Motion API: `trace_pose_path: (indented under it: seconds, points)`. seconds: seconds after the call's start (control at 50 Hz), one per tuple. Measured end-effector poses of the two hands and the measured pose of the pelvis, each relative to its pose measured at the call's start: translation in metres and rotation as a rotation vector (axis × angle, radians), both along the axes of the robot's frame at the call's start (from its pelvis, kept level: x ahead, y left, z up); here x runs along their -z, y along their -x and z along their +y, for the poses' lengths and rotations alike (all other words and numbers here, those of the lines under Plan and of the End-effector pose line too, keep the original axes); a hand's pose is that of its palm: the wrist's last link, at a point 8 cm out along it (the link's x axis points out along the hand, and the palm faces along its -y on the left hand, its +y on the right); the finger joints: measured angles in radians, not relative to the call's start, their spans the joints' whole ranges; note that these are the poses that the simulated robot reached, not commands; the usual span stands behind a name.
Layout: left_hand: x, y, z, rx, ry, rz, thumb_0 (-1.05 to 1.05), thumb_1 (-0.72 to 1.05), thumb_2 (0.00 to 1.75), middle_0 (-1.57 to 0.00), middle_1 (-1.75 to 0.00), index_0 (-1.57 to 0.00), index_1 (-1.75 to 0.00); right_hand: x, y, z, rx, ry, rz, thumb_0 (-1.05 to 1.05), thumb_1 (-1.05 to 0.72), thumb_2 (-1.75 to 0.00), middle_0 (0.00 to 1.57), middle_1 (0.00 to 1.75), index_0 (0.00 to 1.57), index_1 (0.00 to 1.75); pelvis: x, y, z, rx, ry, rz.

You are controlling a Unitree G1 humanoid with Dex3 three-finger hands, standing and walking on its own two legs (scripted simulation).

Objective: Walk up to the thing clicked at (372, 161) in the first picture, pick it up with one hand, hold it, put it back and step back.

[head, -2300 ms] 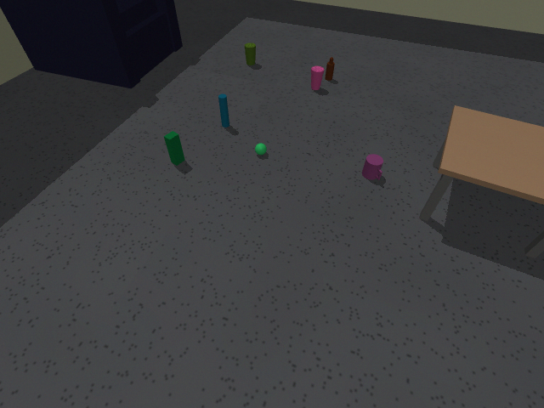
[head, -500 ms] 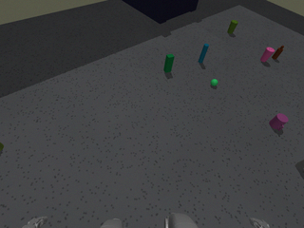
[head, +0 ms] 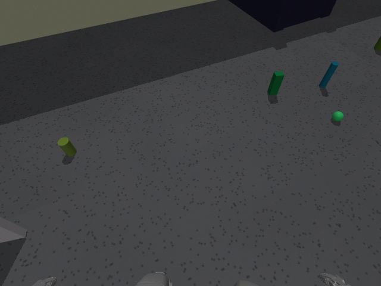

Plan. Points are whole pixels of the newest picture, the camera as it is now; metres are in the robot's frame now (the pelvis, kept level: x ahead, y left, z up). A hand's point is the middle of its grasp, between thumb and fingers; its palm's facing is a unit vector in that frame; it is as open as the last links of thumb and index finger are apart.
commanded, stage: walk up
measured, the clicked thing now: out of the picture +0.66 -1.33 -0.70
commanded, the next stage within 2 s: stand in 1.00 s
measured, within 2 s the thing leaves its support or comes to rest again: neither
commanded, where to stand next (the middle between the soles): +0.06 +0.01 m, yaw +5 degrees
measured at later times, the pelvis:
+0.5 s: pelvis -0.01 +0.00 +0.00, yaw +6 degrees
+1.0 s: pelvis +0.01 -0.01 +0.02, yaw +9 degrees
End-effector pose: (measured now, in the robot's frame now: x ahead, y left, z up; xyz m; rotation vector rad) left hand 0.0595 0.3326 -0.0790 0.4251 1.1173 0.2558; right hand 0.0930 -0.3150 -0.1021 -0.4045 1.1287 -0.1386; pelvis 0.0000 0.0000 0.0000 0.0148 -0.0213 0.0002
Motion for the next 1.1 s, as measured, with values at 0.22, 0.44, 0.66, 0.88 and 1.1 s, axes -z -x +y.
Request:
trace_pose_path:
  seconds: [0.22, 0.44, 0.66, 0.88, 1.1]
  points:
    - [0.03, 0.017, -0.009, -0.092, 0.09, 0.014, 0.01, 0.91, 0.9, -0.2, -0.3, -0.2, -0.3, -0.01, -0.006, 0.017, -0.041, 0.03, -0.033, 0.0, -0.9, -0.9, 0.2, 0.3, 0.21, 0.3, 0.002, 0.001, 0.002, -0.059, 0.006, -0.02]
    - [0.027, 0.043, -0.025, -0.136, 0.097, 0.025, 0.01, 0.9, 0.9, -0.21, -0.3, -0.21, -0.3, 0.003, -0.024, 0.016, -0.069, -0.006, -0.048, 0.0, -0.9, -0.9, 0.2, 0.3, 0.21, 0.29, 0.002, 0.009, -0.001, -0.114, 0.018, -0.03]
    - [0.019, 0.039, -0.025, -0.165, 0.101, 0.025, 0.01, 0.91, 0.9, -0.2, -0.3, -0.2, -0.3, -0.002, -0.023, 0.025, -0.097, -0.034, 0.025, 0.0, -0.9, -0.9, 0.2, 0.3, 0.21, 0.3, -0.011, 0.005, -0.01, -0.137, 0.024, -0.02]
    - [0.014, 0.021, -0.033, -0.175, 0.122, 0.021, 0.01, 0.91, 0.9, -0.21, -0.3, -0.2, -0.3, -0.008, -0.039, 0.024, -0.099, -0.034, 0.04, 0.0, -0.9, -0.9, 0.2, 0.3, 0.21, 0.29, -0.02, -0.002, -0.013, -0.15, 0.024, -0.016]
    - [0.013, 0.014, -0.036, -0.186, 0.129, 0.043, 0.01, 0.91, 0.9, -0.2, -0.3, -0.2, -0.3, -0.014, -0.05, 0.023, -0.086, -0.027, 0.038, 0.0, -0.9, -0.9, 0.2, 0.3, 0.21, 0.29, -0.025, -0.008, -0.014, -0.14, 0.021, -0.024]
